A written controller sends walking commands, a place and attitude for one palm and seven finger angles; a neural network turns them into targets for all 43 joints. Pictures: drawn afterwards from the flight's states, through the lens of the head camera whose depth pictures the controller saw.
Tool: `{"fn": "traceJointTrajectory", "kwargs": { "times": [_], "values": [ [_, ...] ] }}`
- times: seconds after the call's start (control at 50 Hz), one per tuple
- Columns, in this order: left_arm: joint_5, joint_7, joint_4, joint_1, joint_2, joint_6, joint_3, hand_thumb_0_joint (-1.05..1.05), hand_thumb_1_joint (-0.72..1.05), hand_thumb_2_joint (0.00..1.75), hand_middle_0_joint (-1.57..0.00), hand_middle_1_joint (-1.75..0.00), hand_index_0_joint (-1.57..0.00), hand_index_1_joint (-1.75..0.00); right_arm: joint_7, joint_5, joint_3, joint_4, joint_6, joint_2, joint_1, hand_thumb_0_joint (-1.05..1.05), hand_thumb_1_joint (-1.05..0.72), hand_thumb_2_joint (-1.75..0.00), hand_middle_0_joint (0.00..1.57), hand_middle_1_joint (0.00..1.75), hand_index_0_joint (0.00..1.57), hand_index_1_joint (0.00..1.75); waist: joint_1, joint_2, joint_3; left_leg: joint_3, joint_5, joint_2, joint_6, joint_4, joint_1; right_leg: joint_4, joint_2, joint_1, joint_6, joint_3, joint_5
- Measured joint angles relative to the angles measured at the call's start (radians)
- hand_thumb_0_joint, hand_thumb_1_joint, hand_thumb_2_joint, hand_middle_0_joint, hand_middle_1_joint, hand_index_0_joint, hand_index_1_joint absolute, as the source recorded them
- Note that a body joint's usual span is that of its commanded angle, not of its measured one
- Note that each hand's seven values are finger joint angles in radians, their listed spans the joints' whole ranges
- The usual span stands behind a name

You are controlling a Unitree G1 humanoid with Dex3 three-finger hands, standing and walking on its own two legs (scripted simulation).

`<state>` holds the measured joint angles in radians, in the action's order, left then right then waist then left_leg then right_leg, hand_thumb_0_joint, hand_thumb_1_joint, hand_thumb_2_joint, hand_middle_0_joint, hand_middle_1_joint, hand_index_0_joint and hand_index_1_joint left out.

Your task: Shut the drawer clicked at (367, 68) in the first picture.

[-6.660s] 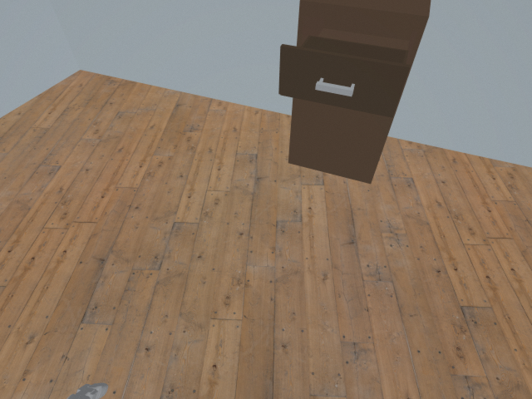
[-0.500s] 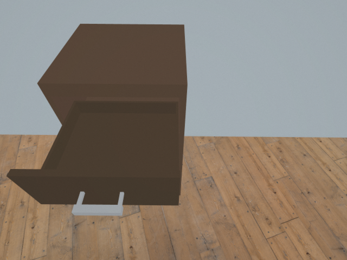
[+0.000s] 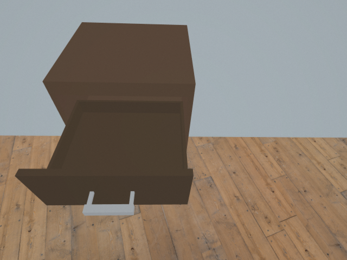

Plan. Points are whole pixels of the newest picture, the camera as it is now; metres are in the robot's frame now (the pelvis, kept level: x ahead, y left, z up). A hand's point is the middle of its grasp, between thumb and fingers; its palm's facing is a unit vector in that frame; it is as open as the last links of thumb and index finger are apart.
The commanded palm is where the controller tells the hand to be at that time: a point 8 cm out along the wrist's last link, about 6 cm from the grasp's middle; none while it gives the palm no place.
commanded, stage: raise the hand and make a fist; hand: left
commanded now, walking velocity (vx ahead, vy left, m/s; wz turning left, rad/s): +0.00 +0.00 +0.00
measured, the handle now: (110, 202) +0.27 +0.19 -0.08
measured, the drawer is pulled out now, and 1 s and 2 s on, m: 0.29 0.28 0.28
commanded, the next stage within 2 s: bring the fist close to the handle in 1.98 s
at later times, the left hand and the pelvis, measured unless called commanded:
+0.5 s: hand out of the picture +0.11 +0.15 -0.03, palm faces +0.13 -0.99 -0.05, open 6.0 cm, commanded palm +0.08 +0.21 -0.04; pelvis -0.06 -0.04 -0.09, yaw +2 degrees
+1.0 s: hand out of the picture +0.11 +0.15 -0.02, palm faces +0.09 -0.99 -0.04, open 3.5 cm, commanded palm +0.06 +0.20 -0.01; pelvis -0.04 -0.03 -0.07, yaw +2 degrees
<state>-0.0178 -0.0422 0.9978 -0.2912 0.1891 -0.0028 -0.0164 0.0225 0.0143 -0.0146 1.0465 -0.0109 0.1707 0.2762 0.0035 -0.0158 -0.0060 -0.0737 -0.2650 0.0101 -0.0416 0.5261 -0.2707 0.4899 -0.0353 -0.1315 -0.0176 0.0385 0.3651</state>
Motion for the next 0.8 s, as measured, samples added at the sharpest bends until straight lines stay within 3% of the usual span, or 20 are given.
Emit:
{"fn": "traceJointTrajectory", "kwargs": {
  "times": [0.1, 0.12, 0.14, 0.18, 0.24, 0.26, 0.3, 0.42, 0.46, 0.48, 0.52, 0.56, 0.64, 0.8],
  "values": [
    [-0.003, -0.005, 0.016, -0.011, -0.006, 0.005, -0.004, 0.01, 0.91, 0.9, -0.2, -0.3, -0.2, -0.3, -0.003, -0.003, -0.001, 0.006, 0.003, 0.005, -0.003, 0.01, -0.93, -0.9, 0.2, 0.3, 0.2, 0.3, 0.0, 0.01, -0.007, 0.001, 0.008, -0.002, 0.0, -0.009, 0.002, -0.017, 0.002, 0.006, -0.002, 0.001, -0.01],
    [0.032, -0.004, -0.137, -0.061, -0.012, -0.057, 0.017, 0.01, 0.91, 0.9, -0.2, -0.3, -0.2, -0.3, -0.003, -0.014, 0.002, -0.032, -0.007, 0.008, 0.01, 0.01, -0.93, -0.9, 0.2, 0.3, 0.2, 0.3, -0.006, 0.013, -0.011, 0.005, 0.006, -0.003, 0.001, 0.002, -0.011, -0.014, 0.004, -0.002, -0.002, 0.006, -0.012],
    [0.055, -0.012, -0.331, -0.123, -0.014, -0.075, 0.035, 0.02, 0.91, 0.9, -0.21, -0.3, -0.21, -0.3, 0.008, -0.021, 0.002, -0.071, -0.051, 0.009, 0.028, 0.01, -0.92, -0.9, 0.2, 0.3, 0.2, 0.3, 0.0, 0.008, -0.014, 0.001, 0.009, 0.0, 0.002, -0.002, -0.012, 0.014, 0.0, -0.021, 0.007, 0.003, -0.012],
    [0.097, -0.053, -0.639, -0.217, -0.01, -0.026, 0.037, 0.02, 0.91, 0.9, -0.21, -0.31, -0.21, -0.31, 0.02, -0.032, 0.009, -0.13, -0.15, 0.011, 0.048, 0.01, -0.92, -0.9, 0.2, 0.3, 0.2, 0.3, -0.005, -0.004, 0.005, -0.007, 0.024, 0.014, 0.006, -0.017, -0.023, 0.108, -0.016, -0.087, 0.022, 0.003, -0.006],
    [0.133, -0.045, -0.859, -0.205, -0.022, 0.084, 0.057, 0.02, 0.91, 0.9, -0.24, -0.34, -0.24, -0.34, 0.014, -0.023, 0.032, -0.227, -0.218, 0.027, 0.035, 0.01, -0.91, -0.9, 0.2, 0.3, 0.2, 0.3, -0.038, 0.008, 0.044, 0.014, 0.013, 0.031, 0.004, 0.062, -0.119, 0.16, -0.02, -0.171, 0.025, 0.015, 0.042],
    [0.141, -0.032, -0.854, -0.196, -0.034, 0.104, 0.074, 0.01, 0.91, 0.9, -0.25, -0.35, -0.24, -0.35, 0.009, -0.018, 0.038, -0.254, -0.223, 0.037, 0.015, 0.01, -0.91, -0.9, 0.2, 0.3, 0.2, 0.3, -0.045, 0.023, 0.061, 0.02, -0.001, 0.024, 0.005, 0.11, -0.168, 0.191, -0.014, -0.212, 0.021, 0.019, 0.054],
    [0.17, 0.024, -0.827, -0.212, -0.05, 0.214, 0.104, 0.01, 0.91, 0.9, -0.28, -0.38, -0.25, -0.37, 0.0, -0.01, 0.049, -0.303, -0.223, 0.047, -0.029, 0.01, -0.91, -0.9, 0.2, 0.3, 0.2, 0.3, -0.046, 0.036, 0.099, 0.021, -0.034, 0.002, 0.012, 0.207, -0.275, 0.279, 0.002, -0.317, 0.025, 0.018, 0.069],
    [0.209, 0.17, -0.948, -0.271, -0.05, 0.552, 0.094, 0.01, 0.91, 0.9, -0.38, -0.49, -0.35, -0.48, -0.004, -0.005, 0.083, -0.431, -0.243, 0.078, -0.125, 0.01, -0.91, -0.9, 0.2, 0.3, 0.2, 0.3, 0.011, 0.02, 0.171, 0.058, -0.131, -0.039, 0.039, 0.516, -0.578, 0.575, 0.033, -0.601, 0.063, 0.051, 0.172],
    [0.22, 0.209, -0.981, -0.259, -0.043, 0.628, 0.101, 0.02, 0.9, 0.9, -0.42, -0.53, -0.4, -0.52, 0.0, -0.011, 0.087, -0.457, -0.242, 0.086, -0.155, 0.01, -0.91, -0.9, 0.2, 0.3, 0.2, 0.3, 0.028, 0.022, 0.178, 0.077, -0.145, -0.046, 0.047, 0.596, -0.651, 0.653, 0.039, -0.666, 0.074, 0.068, 0.201],
    [0.229, 0.225, -0.992, -0.247, -0.039, 0.638, 0.104, 0.02, 0.9, 0.9, -0.43, -0.55, -0.42, -0.55, 0.003, -0.018, 0.085, -0.471, -0.237, 0.087, -0.167, 0.01, -0.91, -0.9, 0.2, 0.3, 0.2, 0.3, 0.034, 0.025, 0.177, 0.085, -0.156, -0.047, 0.051, 0.628, -0.677, 0.684, 0.04, -0.688, 0.08, 0.076, 0.213],
    [0.251, 0.256, -1.004, -0.22, -0.026, 0.604, 0.108, 0.02, 0.9, 0.9, -0.47, -0.59, -0.46, -0.59, 0.014, -0.033, 0.074, -0.499, -0.223, 0.083, -0.176, 0.01, -0.91, -0.9, 0.2, 0.3, 0.2, 0.3, 0.043, 0.029, 0.168, 0.099, -0.175, -0.047, 0.055, 0.669, -0.705, 0.723, 0.041, -0.71, 0.086, 0.089, 0.23],
    [0.264, 0.278, -1.016, -0.201, -0.008, 0.526, 0.111, 0.02, 0.9, 0.9, -0.51, -0.64, -0.51, -0.63, 0.03, -0.046, 0.054, -0.524, -0.207, 0.07, -0.167, 0.01, -0.91, -0.9, 0.2, 0.3, 0.2, 0.3, 0.048, 0.035, 0.159, 0.111, -0.179, -0.048, 0.057, 0.682, -0.708, 0.734, 0.044, -0.709, 0.09, 0.1, 0.238],
    [0.273, 0.277, -1.051, -0.203, 0.022, 0.398, 0.122, 0.02, 0.9, 0.9, -0.59, -0.72, -0.59, -0.72, 0.051, -0.054, 0.012, -0.54, -0.19, 0.029, -0.116, 0.01, -0.91, -0.9, 0.2, 0.3, 0.2, 0.3, 0.035, 0.049, 0.157, 0.125, -0.18, -0.055, 0.06, 0.659, -0.678, 0.698, 0.056, -0.673, 0.098, 0.112, 0.231],
    [0.29, 0.284, -1.053, -0.255, 0.01, 0.389, 0.191, 0.02, 0.9, 0.9, -0.75, -0.89, -0.75, -0.89, 0.05, -0.048, 0.012, -0.459, -0.171, 0.008, -0.023, 0.02, -0.9, -0.9, 0.2, 0.3, 0.2, 0.3, -0.009, 0.061, 0.166, 0.105, -0.165, -0.058, 0.066, 0.561, -0.599, 0.598, 0.061, -0.603, 0.086, 0.09, 0.205]
  ]
}}
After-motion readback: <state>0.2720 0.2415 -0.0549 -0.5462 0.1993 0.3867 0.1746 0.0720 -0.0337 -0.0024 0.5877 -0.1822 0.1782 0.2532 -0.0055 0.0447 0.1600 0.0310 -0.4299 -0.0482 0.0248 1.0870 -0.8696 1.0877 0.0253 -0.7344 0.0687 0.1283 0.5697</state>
